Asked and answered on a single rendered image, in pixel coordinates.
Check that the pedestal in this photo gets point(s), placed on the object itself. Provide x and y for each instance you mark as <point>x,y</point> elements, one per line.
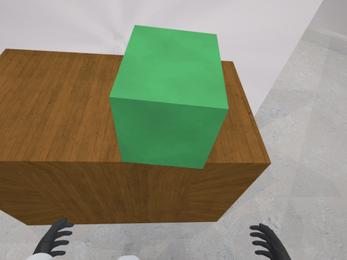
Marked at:
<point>60,157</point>

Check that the carton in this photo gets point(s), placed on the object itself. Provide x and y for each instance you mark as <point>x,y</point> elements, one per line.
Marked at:
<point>169,98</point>

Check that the left robot hand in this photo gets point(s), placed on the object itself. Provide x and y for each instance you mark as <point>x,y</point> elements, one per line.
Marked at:
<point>47,242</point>

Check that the right robot hand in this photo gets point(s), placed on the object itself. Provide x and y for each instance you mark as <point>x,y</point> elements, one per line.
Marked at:
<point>276,250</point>

